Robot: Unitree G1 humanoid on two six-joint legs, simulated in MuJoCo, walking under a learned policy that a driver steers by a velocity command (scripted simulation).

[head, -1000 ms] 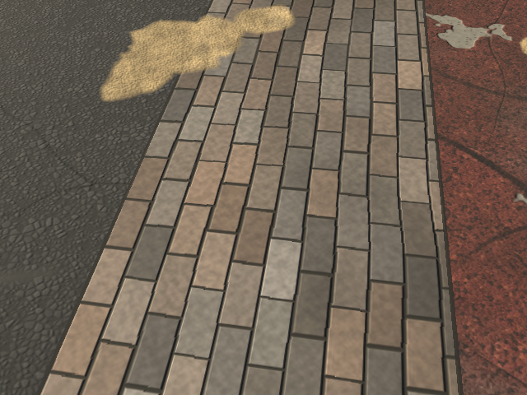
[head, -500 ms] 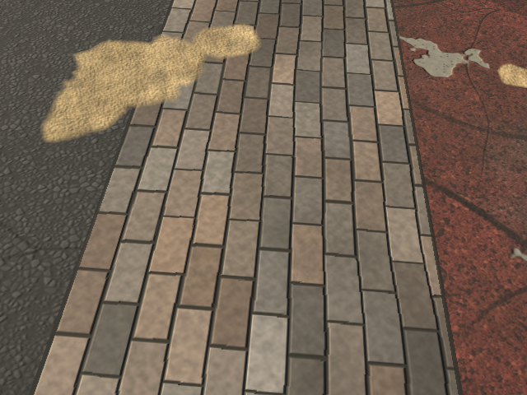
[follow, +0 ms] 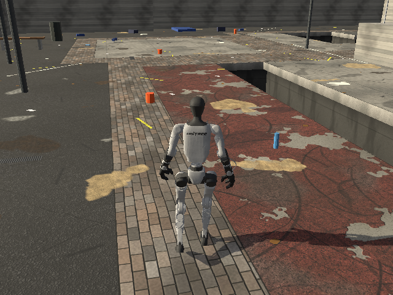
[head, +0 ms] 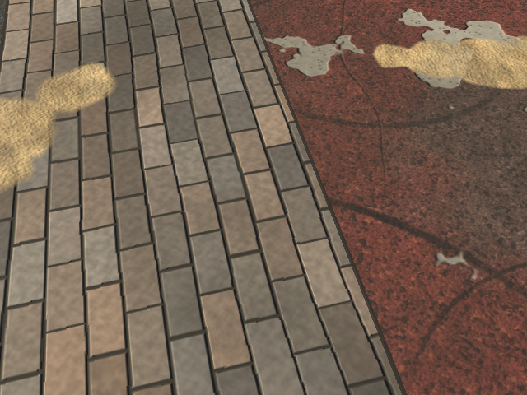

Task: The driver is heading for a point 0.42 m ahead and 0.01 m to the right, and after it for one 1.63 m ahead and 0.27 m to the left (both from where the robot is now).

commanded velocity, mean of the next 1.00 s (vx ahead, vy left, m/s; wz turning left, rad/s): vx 0.50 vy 0.00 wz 0.06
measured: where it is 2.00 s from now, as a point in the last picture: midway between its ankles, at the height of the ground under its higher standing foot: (220, 194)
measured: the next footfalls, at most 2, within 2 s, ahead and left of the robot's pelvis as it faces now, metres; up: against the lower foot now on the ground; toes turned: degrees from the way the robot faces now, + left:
left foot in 0.42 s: +0.44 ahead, +0.11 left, +0.00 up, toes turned -8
right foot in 0.90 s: +0.68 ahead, -0.12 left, +0.00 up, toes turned +9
